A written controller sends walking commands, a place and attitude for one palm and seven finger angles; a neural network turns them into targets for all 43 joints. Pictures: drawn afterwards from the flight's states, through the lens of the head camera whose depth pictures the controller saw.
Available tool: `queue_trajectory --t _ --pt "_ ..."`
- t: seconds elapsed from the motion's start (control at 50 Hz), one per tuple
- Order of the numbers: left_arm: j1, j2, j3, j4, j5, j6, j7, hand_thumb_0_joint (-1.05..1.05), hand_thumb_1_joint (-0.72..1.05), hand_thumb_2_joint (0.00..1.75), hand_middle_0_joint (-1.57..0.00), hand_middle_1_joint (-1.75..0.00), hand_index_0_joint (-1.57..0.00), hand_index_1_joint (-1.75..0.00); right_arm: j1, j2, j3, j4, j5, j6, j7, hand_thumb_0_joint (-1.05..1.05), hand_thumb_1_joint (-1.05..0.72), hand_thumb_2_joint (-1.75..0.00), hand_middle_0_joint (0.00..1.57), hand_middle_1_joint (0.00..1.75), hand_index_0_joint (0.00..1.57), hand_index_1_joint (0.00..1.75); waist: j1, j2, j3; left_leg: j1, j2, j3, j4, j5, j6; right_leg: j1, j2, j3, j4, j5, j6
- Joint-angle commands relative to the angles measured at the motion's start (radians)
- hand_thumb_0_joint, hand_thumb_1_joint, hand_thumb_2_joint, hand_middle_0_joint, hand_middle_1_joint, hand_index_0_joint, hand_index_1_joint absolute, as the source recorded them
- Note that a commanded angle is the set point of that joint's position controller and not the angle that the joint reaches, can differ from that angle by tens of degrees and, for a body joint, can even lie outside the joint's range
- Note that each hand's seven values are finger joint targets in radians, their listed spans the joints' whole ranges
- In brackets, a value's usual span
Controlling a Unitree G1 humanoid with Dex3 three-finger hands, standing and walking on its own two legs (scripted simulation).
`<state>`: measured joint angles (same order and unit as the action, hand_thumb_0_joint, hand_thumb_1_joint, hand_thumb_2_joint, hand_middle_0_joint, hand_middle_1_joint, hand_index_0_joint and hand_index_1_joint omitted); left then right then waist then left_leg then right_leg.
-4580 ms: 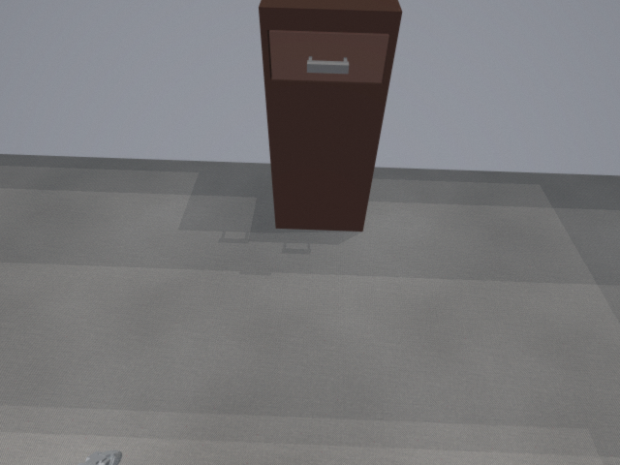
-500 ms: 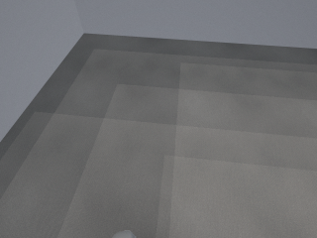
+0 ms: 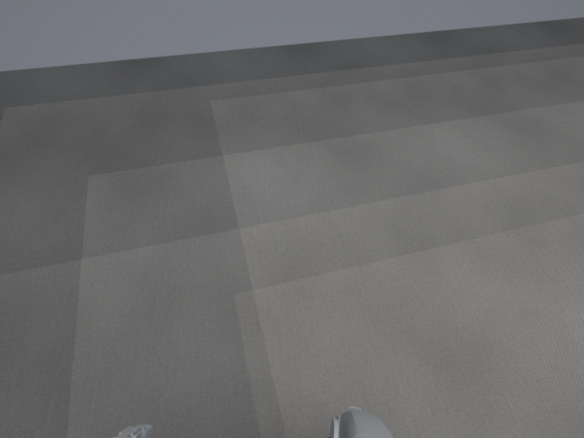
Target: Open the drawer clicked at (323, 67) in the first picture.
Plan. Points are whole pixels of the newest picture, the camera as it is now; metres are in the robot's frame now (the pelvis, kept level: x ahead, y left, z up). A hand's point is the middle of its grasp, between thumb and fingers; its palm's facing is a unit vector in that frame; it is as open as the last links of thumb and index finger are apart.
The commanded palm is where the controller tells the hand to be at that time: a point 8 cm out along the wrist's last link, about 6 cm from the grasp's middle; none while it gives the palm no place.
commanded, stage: turn to face it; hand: left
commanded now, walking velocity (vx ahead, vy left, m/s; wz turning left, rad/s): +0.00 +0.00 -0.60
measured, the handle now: out of the picture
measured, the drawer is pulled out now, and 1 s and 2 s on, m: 0.00 0.00 0.00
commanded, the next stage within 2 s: none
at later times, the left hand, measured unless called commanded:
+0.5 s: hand (183, 431) +0.15 +0.17 -0.18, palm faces +0.11 -0.98 -0.14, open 7.3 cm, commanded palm none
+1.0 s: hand out of the picture +0.07 +0.21 -0.15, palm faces +0.37 -0.89 -0.28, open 7.4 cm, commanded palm none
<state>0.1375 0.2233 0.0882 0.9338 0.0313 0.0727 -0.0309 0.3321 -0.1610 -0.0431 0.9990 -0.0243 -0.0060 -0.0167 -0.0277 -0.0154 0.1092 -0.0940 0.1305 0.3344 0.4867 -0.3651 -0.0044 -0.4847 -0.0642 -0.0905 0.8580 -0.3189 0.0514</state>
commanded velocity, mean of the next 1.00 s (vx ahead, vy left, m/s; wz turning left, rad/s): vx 0.00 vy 0.00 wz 0.56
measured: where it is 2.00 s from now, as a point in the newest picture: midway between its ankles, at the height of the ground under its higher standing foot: outside the picture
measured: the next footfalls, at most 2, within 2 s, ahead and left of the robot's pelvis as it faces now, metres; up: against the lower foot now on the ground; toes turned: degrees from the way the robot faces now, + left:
right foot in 0.08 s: +0.10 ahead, -0.12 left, +0.00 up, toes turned -10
left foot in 0.50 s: +0.11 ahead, +0.10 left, +0.00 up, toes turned +14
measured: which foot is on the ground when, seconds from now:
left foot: down 0.00-0.08, up 0.10-0.48, down 0.50-1.00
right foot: up 0.00-0.06, down 0.08-0.50, up 0.52-1.00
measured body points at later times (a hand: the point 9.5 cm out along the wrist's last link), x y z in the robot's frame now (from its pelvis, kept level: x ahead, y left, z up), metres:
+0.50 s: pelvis +0.06 +0.00 -0.02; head +0.08 +0.03 +0.43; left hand +0.14 +0.22 -0.17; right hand +0.11 -0.24 -0.16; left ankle +0.07 +0.09 -0.74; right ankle +0.06 -0.12 -0.74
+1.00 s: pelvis +0.04 -0.03 +0.00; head +0.07 -0.02 +0.45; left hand +0.05 +0.26 -0.13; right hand +0.20 -0.25 -0.14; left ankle +0.07 +0.09 -0.74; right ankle +0.08 -0.17 -0.71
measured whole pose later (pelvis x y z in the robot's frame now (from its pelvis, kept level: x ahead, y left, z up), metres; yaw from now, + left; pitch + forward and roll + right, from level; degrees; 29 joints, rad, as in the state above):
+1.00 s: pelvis +0.04 -0.03 +0.00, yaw +21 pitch +1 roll -1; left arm 0.16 0.23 0.07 0.91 0.01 0.05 0.02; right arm 0.20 -0.23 -0.08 0.92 -0.02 0.05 0.02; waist -0.04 0.03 0.04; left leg -0.35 -0.06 -0.11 0.47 -0.14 0.03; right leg -0.34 -0.02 0.01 0.76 -0.41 0.08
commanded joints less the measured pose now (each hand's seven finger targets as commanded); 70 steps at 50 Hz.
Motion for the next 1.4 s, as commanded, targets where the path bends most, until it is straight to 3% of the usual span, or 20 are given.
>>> queue_trajectory --t 0.0,0.04,0.06,0.08,0.1,0.2,0.34,0.44,0.48,0.5,0.56,0.62,0.84,0.98,1.0,1.02,1.04,1.1,1.14,1.38 --pt "-0.036 0.035 0.001 -0.109 -0.003 -0.049 0.002 0.00 0.90 0.90 -0.20 -0.30 -0.20 -0.30 0.040 -0.208 -0.062 -0.044 0.000 -0.014 -0.006 0.00 -0.90 -0.90 0.20 0.30 0.20 0.30 0.001 0.190 -0.101 0.079 0.255 -0.084 0.029 0.812 0.076 0.082 0.050 -0.054 -0.180 -0.018 -0.045" --pt "0.132 0.103 0.016 -0.063 0.002 -0.077 0.014 0.00 0.90 0.90 -0.20 -0.30 -0.20 -0.30 0.040 -0.200 -0.058 -0.060 0.015 -0.015 0.003 0.00 -0.90 -0.90 0.20 0.30 0.20 0.30 0.093 0.073 -0.212 -0.102 0.219 -0.049 0.334 0.749 0.002 0.448 0.019 0.005 -0.392 0.240 -0.089" --pt "0.244 0.222 0.038 -0.030 0.004 -0.094 0.033 0.00 0.90 0.90 -0.20 -0.30 -0.20 -0.30 0.045 -0.118 -0.033 -0.095 0.024 -0.012 0.010 0.00 -0.90 -0.90 0.20 0.30 0.20 0.30 0.129 -0.227 -0.318 -0.436 0.042 -0.040 0.616 -0.049 -0.061 0.735 -0.288 0.392 -0.403 0.734 -0.203" --pt "0.276 0.247 0.034 -0.003 -0.026 -0.089 0.043 0.00 0.90 0.90 -0.20 -0.30 -0.20 -0.30 -0.001 -0.113 -0.029 -0.105 0.025 -0.002 -0.009 0.00 -0.90 -0.90 0.20 0.30 0.20 0.30 0.127 -0.188 -0.367 -0.470 -0.004 -0.214 0.753 -0.308 -0.061 0.692 -0.386 0.395 -0.379 1.039 -0.292" --pt "0.225 0.206 0.029 -0.019 -0.023 -0.086 0.055 0.00 0.90 0.90 -0.20 -0.30 -0.20 -0.30 -0.012 -0.100 -0.021 -0.097 0.023 0.011 -0.016 0.00 -0.90 -0.90 0.20 0.30 0.20 0.30 0.107 -0.184 -0.350 -0.448 -0.002 -0.307 0.778 -0.253 -0.050 0.592 -0.344 0.364 -0.414 0.907 -0.277" --pt "-0.036 0.084 -0.033 -0.043 -0.009 -0.096 0.063 0.00 0.90 0.90 -0.20 -0.30 -0.20 -0.30 0.091 -0.062 -0.007 0.023 0.010 0.040 -0.006 0.00 -0.90 -0.90 0.20 0.30 0.20 0.30 -0.032 -0.087 -0.141 -0.280 -0.004 -0.312 0.574 -0.041 -0.048 0.216 -0.203 0.064 -0.525 0.489 -0.196" --pt "0.034 0.117 -0.008 -0.022 -0.006 -0.080 0.069 0.00 0.90 0.90 -0.20 -0.30 -0.20 -0.30 -0.056 -0.067 -0.016 -0.034 0.014 0.038 0.014 0.00 -0.90 -0.90 0.20 0.30 0.20 0.30 0.039 -0.136 -0.083 -0.332 -0.036 -0.242 0.395 -0.079 -0.055 0.293 -0.273 0.053 -0.509 0.465 -0.218" --pt "0.030 0.112 0.011 -0.039 -0.013 -0.064 0.068 0.00 0.90 0.90 -0.20 -0.30 -0.20 -0.30 0.004 -0.089 -0.031 -0.049 0.006 0.029 0.025 0.00 -0.90 -0.90 0.20 0.30 0.20 0.30 -0.005 -0.049 -0.126 -0.141 -0.041 -0.217 0.071 0.153 -0.031 0.219 -0.252 -0.045 -0.321 0.277 -0.115" --pt "0.038 0.020 -0.001 -0.098 -0.024 -0.051 0.060 0.00 0.90 0.90 -0.20 -0.30 -0.20 -0.30 0.078 -0.250 -0.067 -0.069 -0.007 0.016 0.020 0.00 -0.90 -0.90 0.20 0.30 0.20 0.30 -0.040 0.395 -0.136 -0.035 0.309 -0.736 -0.165 0.593 0.176 -0.075 -0.035 -0.098 0.085 -0.330 0.018" --pt "-0.015 0.043 -0.007 -0.115 -0.010 -0.044 0.064 0.00 0.90 0.90 -0.20 -0.30 -0.20 -0.30 0.101 -0.266 -0.072 -0.057 -0.006 0.015 0.008 0.00 -0.90 -0.90 0.20 0.30 0.20 0.30 -0.062 0.304 -0.169 -0.044 0.335 -0.788 -0.190 0.493 0.219 -0.095 -0.031 0.025 0.263 -0.338 0.006" --pt "-0.012 0.052 0.009 -0.081 -0.007 -0.054 0.049 0.00 0.90 0.90 -0.20 -0.30 -0.20 -0.30 -0.033 -0.209 -0.054 -0.095 -0.002 0.002 -0.004 0.00 -0.90 -0.90 0.20 0.30 0.20 0.30 -0.004 0.130 -0.157 -0.061 0.192 -0.623 -0.170 0.424 0.162 -0.142 -0.044 0.100 0.367 -0.101 0.016" --pt "0.047 0.066 0.012 -0.050 -0.012 -0.048 0.044 0.00 0.90 0.90 -0.20 -0.30 -0.20 -0.30 -0.069 -0.206 -0.050 -0.112 0.006 -0.007 -0.005 0.00 -0.90 -0.90 0.20 0.30 0.20 0.30 0.013 0.128 -0.192 -0.034 0.122 -0.529 -0.169 0.483 0.143 -0.092 -0.039 0.094 0.314 -0.034 0.034" --pt "0.003 0.096 0.009 -0.091 -0.016 -0.040 0.052 0.00 0.90 0.90 -0.20 -0.30 -0.20 -0.30 -0.074 -0.263 -0.077 -0.121 0.002 0.020 0.011 0.00 -0.90 -0.90 0.20 0.30 0.20 0.30 -0.018 0.162 -0.156 -0.058 0.094 -0.694 -0.198 0.235 0.177 -0.032 0.000 0.101 0.071 -0.099 0.043" --pt "0.151 0.102 0.007 -0.090 -0.026 -0.053 0.060 0.00 0.90 0.90 -0.20 -0.30 -0.20 -0.30 -0.171 -0.274 -0.092 -0.168 0.002 0.041 0.023 0.00 -0.90 -0.90 0.20 0.30 0.20 0.30 0.045 0.175 -0.178 -0.264 0.015 -0.741 -0.136 0.159 0.126 0.301 0.061 0.075 -0.322 -0.006 0.001" --pt "0.196 0.136 0.013 -0.087 -0.020 -0.061 0.063 0.00 0.90 0.90 -0.20 -0.30 -0.20 -0.30 -0.187 -0.251 -0.089 -0.180 0.008 0.045 0.027 0.00 -0.90 -0.90 0.20 0.30 0.20 0.30 0.072 0.113 -0.169 -0.378 -0.035 -0.699 -0.065 0.089 0.080 0.428 0.017 0.104 -0.484 0.044 -0.013" --pt "0.212 0.224 0.031 -0.103 -0.002 -0.074 0.071 0.00 0.90 0.90 -0.20 -0.30 -0.20 -0.30 -0.160 -0.170 -0.081 -0.198 0.017 0.046 0.031 0.00 -0.90 -0.90 0.20 0.30 0.20 0.30 0.077 -0.177 -0.166 -0.577 -0.169 -0.529 0.209 -0.091 -0.007 0.528 -0.252 0.405 -0.677 -0.152 -0.101" --pt "0.136 0.270 0.022 -0.135 -0.005 -0.065 0.070 0.00 0.90 0.90 -0.20 -0.30 -0.20 -0.30 -0.168 -0.176 -0.080 -0.216 0.002 0.042 0.030 0.00 -0.90 -0.90 0.20 0.30 0.20 0.30 0.060 -0.281 -0.112 -0.608 -0.211 -0.410 0.452 -0.183 -0.042 0.359 -0.438 0.529 -0.711 -0.175 -0.183" --pt "-0.011 0.163 0.005 -0.165 -0.013 -0.077 0.069 0.00 0.90 0.90 -0.20 -0.30 -0.20 -0.30 -0.142 -0.204 -0.083 -0.169 -0.003 0.057 0.044 0.00 -0.90 -0.90 0.20 0.30 0.20 0.30 -0.013 -0.163 -0.066 -0.525 -0.119 -0.404 0.692 -0.040 -0.041 0.229 -0.287 0.280 -0.622 0.076 -0.158" --pt "0.012 0.135 -0.009 -0.157 -0.010 -0.087 0.066 0.00 0.90 0.90 -0.20 -0.30 -0.20 -0.30 -0.138 -0.184 -0.074 -0.151 0.000 0.061 0.052 0.00 -0.90 -0.90 0.20 0.30 0.20 0.30 -0.008 -0.136 -0.051 -0.509 -0.111 -0.356 0.721 0.020 -0.064 0.258 -0.234 0.145 -0.562 0.248 -0.146" --pt "0.171 0.222 0.019 -0.082 0.002 -0.071 0.061 0.00 0.90 0.90 -0.20 -0.30 -0.20 -0.30 -0.270 -0.153 -0.039 -0.180 0.016 0.045 0.051 0.00 -0.90 -0.90 0.20 0.30 0.20 0.30 0.083 -0.245 -0.154 -0.319 -0.113 -0.224 0.233 -0.084 -0.056 0.451 -0.309 0.023 -0.420 0.573 -0.164"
